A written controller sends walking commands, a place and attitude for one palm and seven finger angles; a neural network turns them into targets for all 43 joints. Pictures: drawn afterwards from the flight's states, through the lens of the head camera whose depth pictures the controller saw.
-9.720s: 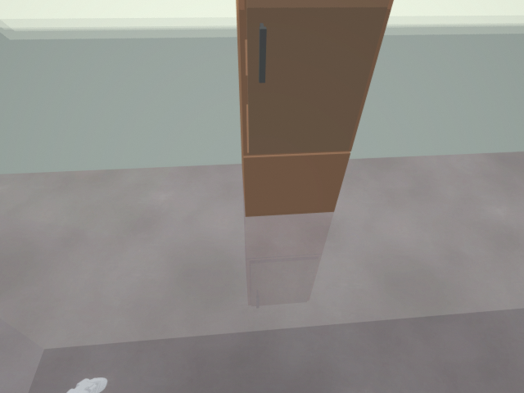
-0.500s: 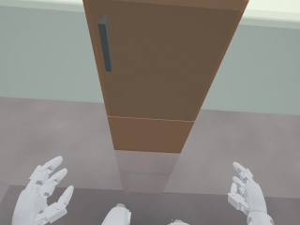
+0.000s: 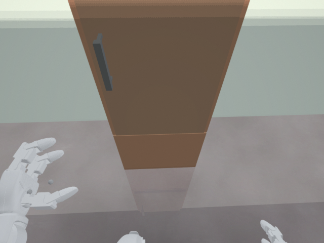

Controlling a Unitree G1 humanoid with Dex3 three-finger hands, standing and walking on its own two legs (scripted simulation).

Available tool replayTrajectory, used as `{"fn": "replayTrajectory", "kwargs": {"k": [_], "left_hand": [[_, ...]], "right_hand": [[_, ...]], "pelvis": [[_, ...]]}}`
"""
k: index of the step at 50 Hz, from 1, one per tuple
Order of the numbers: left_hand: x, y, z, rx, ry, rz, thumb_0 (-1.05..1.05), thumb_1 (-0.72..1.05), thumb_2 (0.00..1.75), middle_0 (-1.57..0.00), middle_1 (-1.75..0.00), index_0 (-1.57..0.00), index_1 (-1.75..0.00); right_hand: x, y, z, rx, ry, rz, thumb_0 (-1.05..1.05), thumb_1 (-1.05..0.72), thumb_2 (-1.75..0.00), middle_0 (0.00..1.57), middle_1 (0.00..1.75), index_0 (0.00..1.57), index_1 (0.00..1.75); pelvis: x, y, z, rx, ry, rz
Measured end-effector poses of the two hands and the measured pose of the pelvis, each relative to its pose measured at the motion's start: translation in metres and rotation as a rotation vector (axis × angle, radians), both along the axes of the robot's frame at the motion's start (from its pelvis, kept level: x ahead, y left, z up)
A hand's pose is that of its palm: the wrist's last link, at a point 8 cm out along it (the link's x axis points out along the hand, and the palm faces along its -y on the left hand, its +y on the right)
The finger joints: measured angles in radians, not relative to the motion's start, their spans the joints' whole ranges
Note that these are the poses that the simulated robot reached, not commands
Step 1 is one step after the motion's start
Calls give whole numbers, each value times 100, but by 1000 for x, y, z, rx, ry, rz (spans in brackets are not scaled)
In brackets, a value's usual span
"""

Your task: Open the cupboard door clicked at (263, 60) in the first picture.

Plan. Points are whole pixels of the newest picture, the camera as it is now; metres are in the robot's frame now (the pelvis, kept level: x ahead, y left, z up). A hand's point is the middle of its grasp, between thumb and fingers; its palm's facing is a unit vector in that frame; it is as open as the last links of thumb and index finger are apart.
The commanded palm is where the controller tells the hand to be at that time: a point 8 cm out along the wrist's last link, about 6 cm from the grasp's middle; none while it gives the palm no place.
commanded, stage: raise the hand with hooked fingers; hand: left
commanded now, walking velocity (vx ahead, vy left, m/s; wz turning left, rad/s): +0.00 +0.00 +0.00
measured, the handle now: (104, 63) +0.57 +0.21 +0.12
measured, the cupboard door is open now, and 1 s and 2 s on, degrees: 0 0 0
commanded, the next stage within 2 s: move the hooked fingers beside the handle in 1.12 s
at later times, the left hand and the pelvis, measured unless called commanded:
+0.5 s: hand (27, 149) +0.28 +0.30 +0.12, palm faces +0.13 -0.99 -0.03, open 13.9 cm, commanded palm +0.25 +0.35 +0.13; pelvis +0.00 +0.03 +0.02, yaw +0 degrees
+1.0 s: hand (32, 138) +0.29 +0.29 +0.13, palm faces +0.14 -0.99 -0.02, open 14.0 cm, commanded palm +0.26 +0.33 +0.14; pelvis +0.00 +0.01 +0.03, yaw +0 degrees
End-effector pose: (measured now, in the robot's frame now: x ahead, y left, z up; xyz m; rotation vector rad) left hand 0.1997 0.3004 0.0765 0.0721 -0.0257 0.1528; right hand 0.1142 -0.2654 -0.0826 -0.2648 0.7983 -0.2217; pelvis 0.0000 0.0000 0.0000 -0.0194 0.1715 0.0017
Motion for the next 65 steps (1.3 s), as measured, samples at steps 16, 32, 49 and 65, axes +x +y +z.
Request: {"fn": "replayTrajectory", "kwargs": {"k": [16, 32, 49, 65], "left_hand": [[40, 39, 37, -36, -40, -23, -1, -40, 34, -29, -114, -30, -114], [68, 64, 68, -40, -44, -23, -2, -50, 30, -30, -120, -30, -120], [66, 39, 58, -55, -3, -13, -2, -50, 30, -30, -120, -30, -120], [68, 23, 60, -69, 17, -19, -2, -50, 30, -30, -120, -31, -120]], "right_hand": [[55, 65, 41, 52, -187, 98, 2, -90, -90, 20, 30, 20, 29], [38, 67, 42, 37, -110, 97, 2, -90, -90, 21, 30, 20, 30], [21, 33, 42, 23, -81, 54, 2, -90, -90, 20, 30, 20, 30], [33, 21, 38, 53, -113, 62, 2, -90, -90, 21, 30, 20, 30]], "pelvis": [[2, 29, 17, -17, -61, 4], [0, 31, 29, -16, -101, 8], [-2, 13, 32, -2, -112, -1], [-1, -4, 31, 9, -110, -3]]}}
